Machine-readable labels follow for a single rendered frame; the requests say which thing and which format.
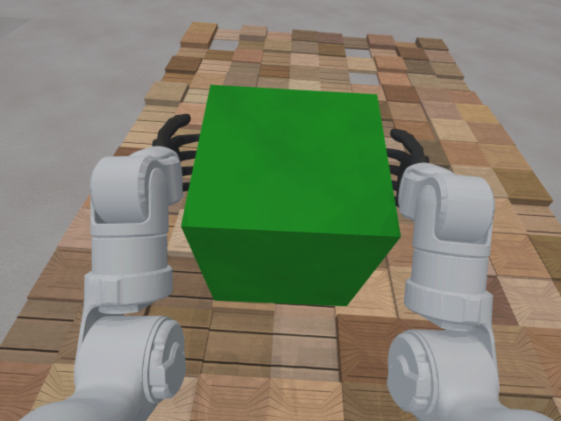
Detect right robot forearm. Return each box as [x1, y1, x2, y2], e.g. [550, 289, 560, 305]
[398, 163, 500, 391]

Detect left robot forearm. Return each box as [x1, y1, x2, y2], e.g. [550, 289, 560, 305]
[74, 146, 183, 381]

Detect robot right hand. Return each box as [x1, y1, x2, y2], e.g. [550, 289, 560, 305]
[387, 129, 430, 207]

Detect right robot upper arm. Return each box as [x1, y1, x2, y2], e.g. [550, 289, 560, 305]
[387, 329, 555, 421]

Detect left robot upper arm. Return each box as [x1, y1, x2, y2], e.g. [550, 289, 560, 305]
[18, 316, 186, 421]

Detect carton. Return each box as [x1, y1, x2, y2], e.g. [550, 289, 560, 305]
[181, 85, 401, 306]

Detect robot left hand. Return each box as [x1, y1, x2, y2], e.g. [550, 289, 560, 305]
[153, 114, 200, 192]

